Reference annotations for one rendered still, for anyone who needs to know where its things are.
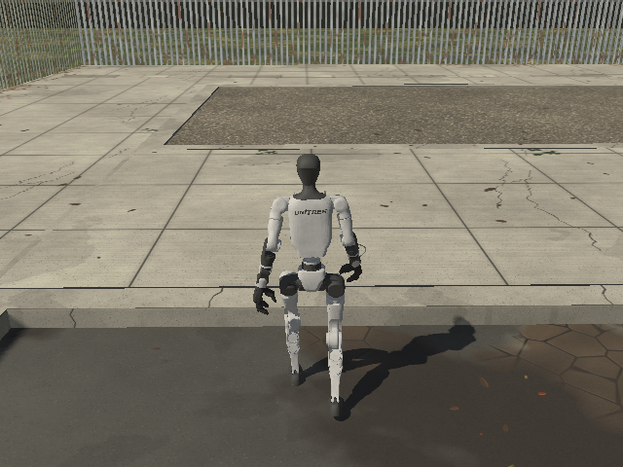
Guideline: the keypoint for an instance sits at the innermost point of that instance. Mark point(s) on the robot left hand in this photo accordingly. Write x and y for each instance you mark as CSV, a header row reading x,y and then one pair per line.
x,y
258,300

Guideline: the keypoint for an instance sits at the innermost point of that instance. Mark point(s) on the left robot upper arm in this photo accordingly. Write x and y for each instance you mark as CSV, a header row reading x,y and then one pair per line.
x,y
279,206

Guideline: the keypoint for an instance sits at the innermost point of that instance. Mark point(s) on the right robot upper arm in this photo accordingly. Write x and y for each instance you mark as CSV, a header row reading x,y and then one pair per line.
x,y
340,204

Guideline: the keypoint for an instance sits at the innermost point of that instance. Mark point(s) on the robot right hand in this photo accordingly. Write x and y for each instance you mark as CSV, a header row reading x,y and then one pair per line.
x,y
347,268

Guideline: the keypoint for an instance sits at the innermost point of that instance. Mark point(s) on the left robot foot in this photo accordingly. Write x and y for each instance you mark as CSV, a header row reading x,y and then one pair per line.
x,y
295,378

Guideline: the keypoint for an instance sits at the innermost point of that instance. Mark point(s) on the left robot forearm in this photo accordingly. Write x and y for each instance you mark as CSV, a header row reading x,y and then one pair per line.
x,y
265,268

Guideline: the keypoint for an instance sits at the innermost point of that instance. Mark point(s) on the right robot forearm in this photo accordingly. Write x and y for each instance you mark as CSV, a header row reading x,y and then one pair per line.
x,y
353,253

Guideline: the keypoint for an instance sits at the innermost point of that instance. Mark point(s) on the robot head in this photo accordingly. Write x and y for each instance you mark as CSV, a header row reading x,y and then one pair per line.
x,y
308,167

